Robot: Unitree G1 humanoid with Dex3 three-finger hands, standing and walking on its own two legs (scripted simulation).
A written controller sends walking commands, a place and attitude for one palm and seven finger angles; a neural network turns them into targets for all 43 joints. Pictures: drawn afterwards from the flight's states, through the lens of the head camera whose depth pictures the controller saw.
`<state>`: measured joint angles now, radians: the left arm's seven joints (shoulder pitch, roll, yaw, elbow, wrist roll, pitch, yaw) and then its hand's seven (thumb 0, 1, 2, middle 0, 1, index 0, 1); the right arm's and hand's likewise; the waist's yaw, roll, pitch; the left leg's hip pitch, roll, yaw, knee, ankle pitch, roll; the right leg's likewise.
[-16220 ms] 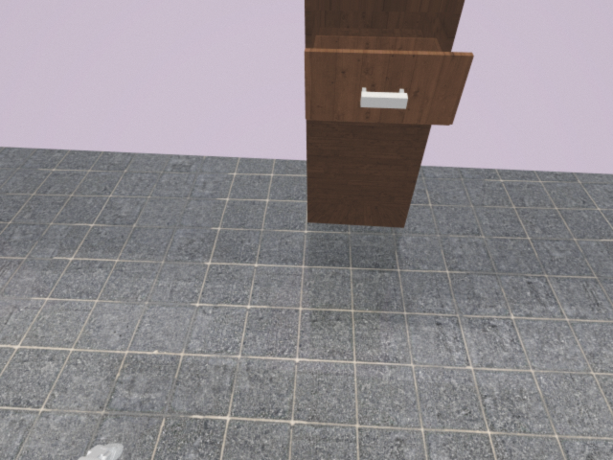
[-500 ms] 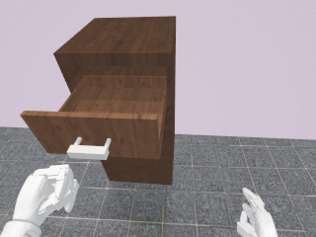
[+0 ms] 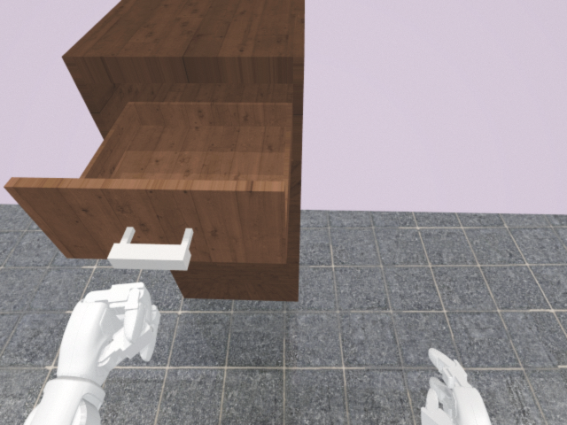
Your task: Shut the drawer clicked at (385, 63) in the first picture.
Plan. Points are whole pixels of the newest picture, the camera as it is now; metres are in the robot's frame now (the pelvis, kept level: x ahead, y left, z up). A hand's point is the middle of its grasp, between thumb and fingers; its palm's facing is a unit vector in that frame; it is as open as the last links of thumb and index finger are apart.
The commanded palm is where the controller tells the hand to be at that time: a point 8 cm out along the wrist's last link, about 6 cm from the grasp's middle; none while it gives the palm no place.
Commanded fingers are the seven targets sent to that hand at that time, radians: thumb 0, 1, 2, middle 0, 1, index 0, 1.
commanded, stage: bring the fist close to the handle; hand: left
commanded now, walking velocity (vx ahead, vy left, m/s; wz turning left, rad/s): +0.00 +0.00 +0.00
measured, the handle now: (154, 244) +0.36 +0.22 +0.06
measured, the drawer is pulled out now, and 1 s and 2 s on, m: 0.28 0.28 0.18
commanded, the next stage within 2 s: push the drawer shut in 0.72 s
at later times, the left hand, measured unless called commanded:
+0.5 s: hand (172, 308) +0.26 +0.17 +0.06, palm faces -0.01 -1.00 -0.04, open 3.3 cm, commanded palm +0.23 +0.23 +0.06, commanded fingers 0.00 0.90 0.90 -1.40 -1.60 -1.40 -1.60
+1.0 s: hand (172, 300) +0.27 +0.17 +0.05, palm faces +0.01 -1.00 -0.05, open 3.3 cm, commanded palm +0.25 +0.23 +0.06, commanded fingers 0.00 0.90 0.90 -1.40 -1.60 -1.40 -1.60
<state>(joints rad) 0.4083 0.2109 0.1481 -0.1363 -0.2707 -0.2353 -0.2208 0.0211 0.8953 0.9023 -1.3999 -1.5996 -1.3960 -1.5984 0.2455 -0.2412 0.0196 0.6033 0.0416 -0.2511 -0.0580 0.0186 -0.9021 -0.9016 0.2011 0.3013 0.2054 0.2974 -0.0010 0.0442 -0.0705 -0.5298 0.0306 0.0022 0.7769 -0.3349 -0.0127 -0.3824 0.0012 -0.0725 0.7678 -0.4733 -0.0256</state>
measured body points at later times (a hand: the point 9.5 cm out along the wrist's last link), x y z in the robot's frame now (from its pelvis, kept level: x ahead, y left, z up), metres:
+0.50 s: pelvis -0.01 +0.00 -0.02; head +0.03 -0.01 +0.43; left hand +0.25 +0.22 +0.06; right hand +0.15 -0.24 -0.10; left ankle +0.04 +0.13 -0.71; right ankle -0.05 -0.10 -0.71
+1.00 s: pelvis -0.01 -0.01 -0.02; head +0.03 -0.02 +0.43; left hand +0.26 +0.22 +0.06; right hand +0.16 -0.25 -0.11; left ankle +0.04 +0.13 -0.71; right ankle -0.05 -0.10 -0.71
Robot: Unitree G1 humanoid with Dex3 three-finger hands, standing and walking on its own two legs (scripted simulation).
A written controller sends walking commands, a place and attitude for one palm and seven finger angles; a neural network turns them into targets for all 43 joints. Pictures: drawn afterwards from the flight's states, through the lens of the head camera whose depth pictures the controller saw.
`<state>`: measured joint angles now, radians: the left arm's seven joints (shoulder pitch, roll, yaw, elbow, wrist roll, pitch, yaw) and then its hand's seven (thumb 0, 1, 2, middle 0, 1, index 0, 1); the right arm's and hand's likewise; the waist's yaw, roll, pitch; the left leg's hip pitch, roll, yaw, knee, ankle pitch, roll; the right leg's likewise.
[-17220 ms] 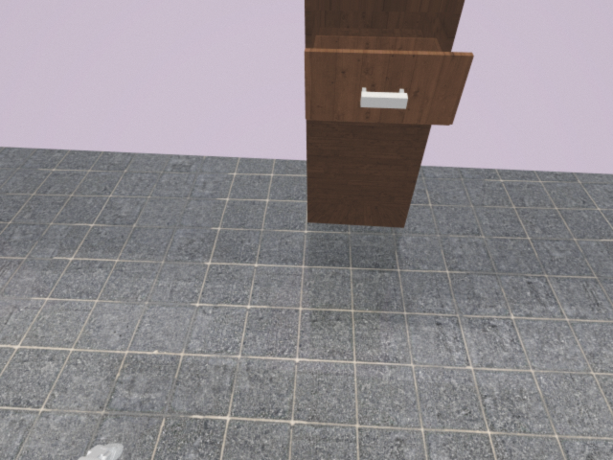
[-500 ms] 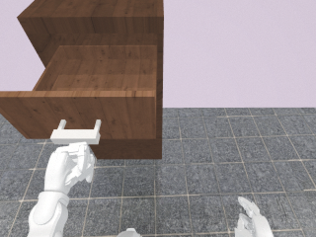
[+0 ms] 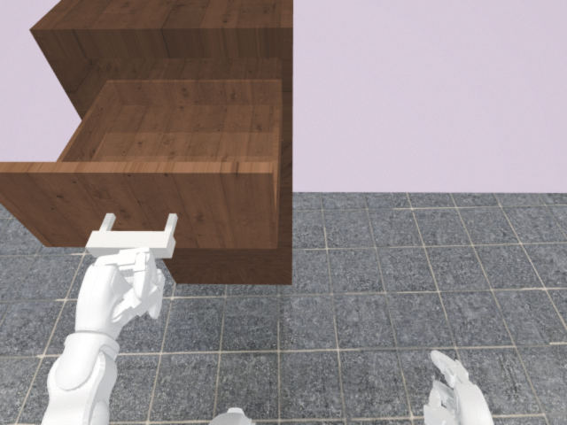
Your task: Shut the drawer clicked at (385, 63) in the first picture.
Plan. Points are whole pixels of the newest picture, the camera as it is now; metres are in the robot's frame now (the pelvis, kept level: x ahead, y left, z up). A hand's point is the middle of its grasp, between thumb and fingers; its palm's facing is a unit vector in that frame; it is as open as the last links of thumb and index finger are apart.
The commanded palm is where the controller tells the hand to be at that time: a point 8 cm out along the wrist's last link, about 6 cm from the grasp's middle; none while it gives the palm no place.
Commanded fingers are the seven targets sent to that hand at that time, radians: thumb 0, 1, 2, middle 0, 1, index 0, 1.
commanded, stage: push the drawer shut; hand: left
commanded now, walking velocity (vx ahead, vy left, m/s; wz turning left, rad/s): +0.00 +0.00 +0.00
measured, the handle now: (136, 231) +0.36 +0.23 +0.07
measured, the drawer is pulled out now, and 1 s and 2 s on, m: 0.28 0.18 0.06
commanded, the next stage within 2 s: none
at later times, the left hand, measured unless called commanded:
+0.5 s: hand (162, 248) +0.34 +0.19 +0.07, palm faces +0.01 -1.00 -0.03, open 3.1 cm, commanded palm +0.31 +0.24 +0.07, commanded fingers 0.00 0.90 0.90 -1.40 -1.60 -1.40 -1.60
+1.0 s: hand (171, 219) +0.39 +0.19 +0.07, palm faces +0.01 -1.00 -0.03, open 3.1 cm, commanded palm +0.37 +0.24 +0.07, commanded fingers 0.00 0.90 0.90 -1.40 -1.60 -1.40 -1.60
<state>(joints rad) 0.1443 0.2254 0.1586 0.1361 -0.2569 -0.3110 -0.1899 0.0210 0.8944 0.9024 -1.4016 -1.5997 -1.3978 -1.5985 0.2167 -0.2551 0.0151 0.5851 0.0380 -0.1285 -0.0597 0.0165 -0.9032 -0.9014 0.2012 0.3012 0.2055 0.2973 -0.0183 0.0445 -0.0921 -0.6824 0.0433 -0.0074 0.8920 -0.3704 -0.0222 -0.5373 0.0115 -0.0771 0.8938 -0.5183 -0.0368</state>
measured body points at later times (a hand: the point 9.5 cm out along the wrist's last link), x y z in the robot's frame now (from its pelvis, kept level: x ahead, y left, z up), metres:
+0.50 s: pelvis -0.01 +0.01 +0.00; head +0.04 +0.00 +0.45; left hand +0.33 +0.24 +0.07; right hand +0.12 -0.25 -0.10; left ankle +0.04 +0.13 -0.69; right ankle -0.04 -0.09 -0.69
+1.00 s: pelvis -0.01 +0.02 +0.00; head +0.05 +0.02 +0.45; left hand +0.38 +0.24 +0.07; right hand +0.09 -0.24 -0.11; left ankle +0.04 +0.14 -0.69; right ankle -0.04 -0.09 -0.69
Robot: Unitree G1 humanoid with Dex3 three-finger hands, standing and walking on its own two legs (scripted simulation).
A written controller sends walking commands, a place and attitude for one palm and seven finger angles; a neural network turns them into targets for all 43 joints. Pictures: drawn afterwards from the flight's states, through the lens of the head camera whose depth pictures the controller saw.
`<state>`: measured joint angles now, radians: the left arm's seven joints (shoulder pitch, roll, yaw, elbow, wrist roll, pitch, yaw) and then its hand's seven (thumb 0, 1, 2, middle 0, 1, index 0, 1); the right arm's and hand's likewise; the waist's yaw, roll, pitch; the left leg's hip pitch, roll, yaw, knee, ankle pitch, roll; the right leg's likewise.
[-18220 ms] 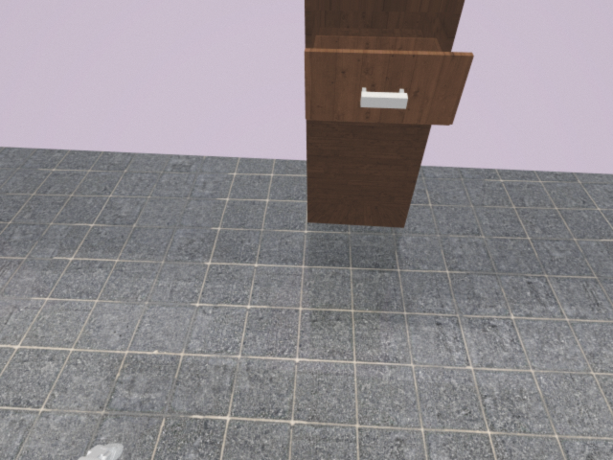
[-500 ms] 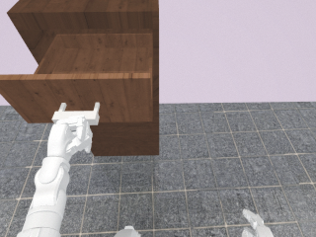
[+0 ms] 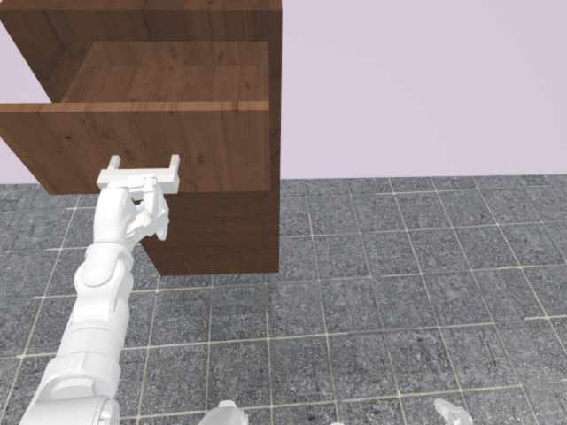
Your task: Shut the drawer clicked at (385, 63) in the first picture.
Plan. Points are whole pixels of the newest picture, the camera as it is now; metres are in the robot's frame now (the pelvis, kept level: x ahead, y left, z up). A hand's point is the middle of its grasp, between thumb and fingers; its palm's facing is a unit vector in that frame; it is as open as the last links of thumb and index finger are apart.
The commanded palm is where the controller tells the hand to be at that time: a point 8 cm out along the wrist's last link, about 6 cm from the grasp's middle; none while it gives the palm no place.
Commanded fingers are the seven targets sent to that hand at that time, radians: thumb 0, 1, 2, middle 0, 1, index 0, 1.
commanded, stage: push the drawer shut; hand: left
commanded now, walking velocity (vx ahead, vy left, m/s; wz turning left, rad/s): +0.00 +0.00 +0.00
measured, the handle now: (142, 171) +0.47 +0.22 +0.07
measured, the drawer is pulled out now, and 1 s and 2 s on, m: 0.18 0.06 0.00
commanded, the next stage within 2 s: pull the fist back off the drawer in 1.72 s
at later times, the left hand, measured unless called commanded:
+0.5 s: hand (169, 177) +0.46 +0.18 +0.07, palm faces +0.04 -1.00 -0.01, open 3.3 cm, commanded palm +0.44 +0.24 +0.07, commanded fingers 0.00 0.90 0.90 -1.40 -1.60 -1.40 -1.60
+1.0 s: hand (173, 151) +0.51 +0.18 +0.07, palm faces +0.05 -1.00 -0.01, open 3.2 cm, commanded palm +0.50 +0.23 +0.07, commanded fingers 0.00 0.90 0.90 -1.40 -1.60 -1.40 -1.60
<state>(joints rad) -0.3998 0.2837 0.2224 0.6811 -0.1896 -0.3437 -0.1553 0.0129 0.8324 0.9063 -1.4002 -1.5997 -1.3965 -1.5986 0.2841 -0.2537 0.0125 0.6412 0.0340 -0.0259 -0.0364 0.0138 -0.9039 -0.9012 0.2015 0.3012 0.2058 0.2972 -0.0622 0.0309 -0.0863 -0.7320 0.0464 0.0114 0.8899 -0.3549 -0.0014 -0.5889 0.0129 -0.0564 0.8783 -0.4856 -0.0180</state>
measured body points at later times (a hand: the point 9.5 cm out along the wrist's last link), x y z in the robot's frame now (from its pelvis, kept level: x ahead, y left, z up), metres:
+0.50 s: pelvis +0.00 +0.00 -0.01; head +0.08 +0.00 +0.44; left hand +0.45 +0.23 +0.08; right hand +0.03 -0.27 -0.12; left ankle +0.05 +0.12 -0.69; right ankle -0.03 -0.11 -0.69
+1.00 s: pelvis +0.00 +0.01 -0.02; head +0.11 +0.02 +0.42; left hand +0.51 +0.24 +0.08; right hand +0.00 -0.26 -0.13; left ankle +0.05 +0.12 -0.69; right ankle -0.03 -0.11 -0.69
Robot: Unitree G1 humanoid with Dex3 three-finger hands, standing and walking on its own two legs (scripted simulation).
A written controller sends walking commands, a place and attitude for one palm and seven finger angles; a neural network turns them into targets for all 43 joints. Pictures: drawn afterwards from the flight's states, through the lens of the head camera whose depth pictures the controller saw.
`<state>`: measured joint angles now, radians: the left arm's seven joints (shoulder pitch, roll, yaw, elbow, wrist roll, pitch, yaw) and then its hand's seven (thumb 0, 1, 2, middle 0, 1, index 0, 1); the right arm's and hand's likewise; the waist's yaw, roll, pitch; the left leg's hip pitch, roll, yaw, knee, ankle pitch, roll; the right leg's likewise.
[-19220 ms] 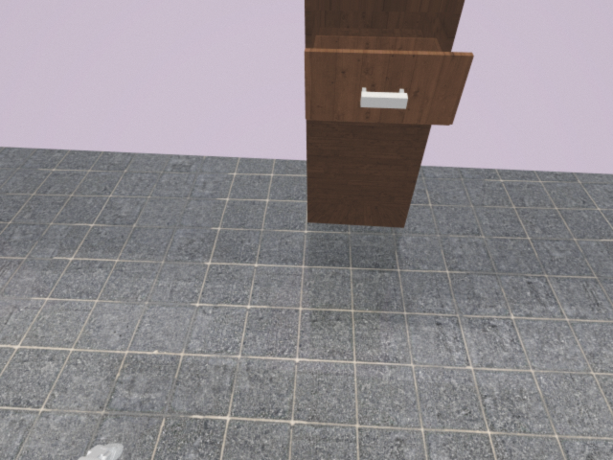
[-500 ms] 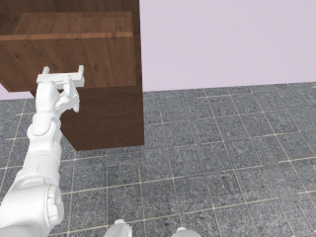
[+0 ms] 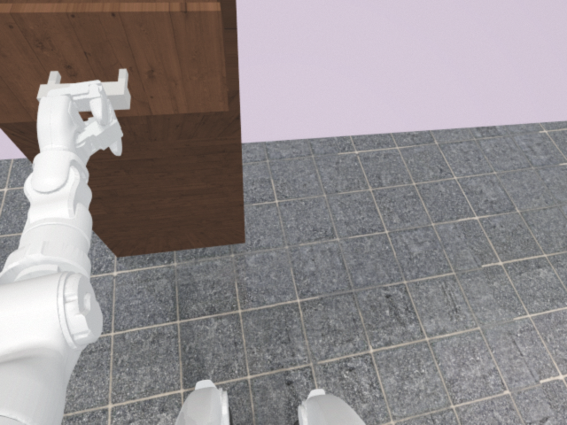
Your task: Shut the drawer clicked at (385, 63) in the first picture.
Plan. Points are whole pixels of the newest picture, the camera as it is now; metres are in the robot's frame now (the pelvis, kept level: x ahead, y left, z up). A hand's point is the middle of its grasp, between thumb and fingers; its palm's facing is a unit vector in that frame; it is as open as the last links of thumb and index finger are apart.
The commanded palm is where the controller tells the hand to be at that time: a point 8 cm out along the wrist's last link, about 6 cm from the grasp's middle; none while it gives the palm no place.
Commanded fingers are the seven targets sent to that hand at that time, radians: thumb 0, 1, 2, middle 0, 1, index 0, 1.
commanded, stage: push the drawer shut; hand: left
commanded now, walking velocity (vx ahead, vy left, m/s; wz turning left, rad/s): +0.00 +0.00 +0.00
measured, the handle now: (88, 86) +0.59 +0.24 +0.09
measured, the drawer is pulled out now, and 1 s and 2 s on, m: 0.06 0.00 0.00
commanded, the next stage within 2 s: pull the fist back off the drawer in 0.72 s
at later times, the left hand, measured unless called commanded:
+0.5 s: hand (118, 92) +0.57 +0.19 +0.10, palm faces +0.09 -1.00 -0.01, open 3.4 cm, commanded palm +0.55 +0.24 +0.09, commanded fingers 0.00 0.90 0.90 -1.40 -1.60 -1.40 -1.60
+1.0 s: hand (111, 90) +0.57 +0.20 +0.10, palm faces +0.08 -1.00 -0.02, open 3.3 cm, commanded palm +0.57 +0.22 +0.09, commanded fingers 0.00 0.90 0.90 -1.40 -1.60 -1.40 -1.60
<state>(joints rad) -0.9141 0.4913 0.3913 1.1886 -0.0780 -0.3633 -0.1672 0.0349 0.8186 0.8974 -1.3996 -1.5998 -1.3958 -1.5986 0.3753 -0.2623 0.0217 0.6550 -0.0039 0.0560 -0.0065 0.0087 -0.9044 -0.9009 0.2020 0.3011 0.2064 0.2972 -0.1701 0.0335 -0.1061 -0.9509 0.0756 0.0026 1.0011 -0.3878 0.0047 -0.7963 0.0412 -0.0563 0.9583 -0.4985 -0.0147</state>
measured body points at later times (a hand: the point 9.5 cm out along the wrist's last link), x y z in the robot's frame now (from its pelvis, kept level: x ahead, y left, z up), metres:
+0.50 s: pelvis +0.01 +0.01 +0.00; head +0.15 +0.03 +0.42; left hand +0.56 +0.25 +0.10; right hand -0.06 -0.25 -0.10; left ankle +0.04 +0.12 -0.67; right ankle -0.03 -0.12 -0.67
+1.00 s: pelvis -0.02 +0.01 -0.02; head +0.14 +0.05 +0.39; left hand +0.56 +0.26 +0.10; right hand -0.07 -0.25 -0.11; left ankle +0.04 +0.12 -0.67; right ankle -0.03 -0.12 -0.67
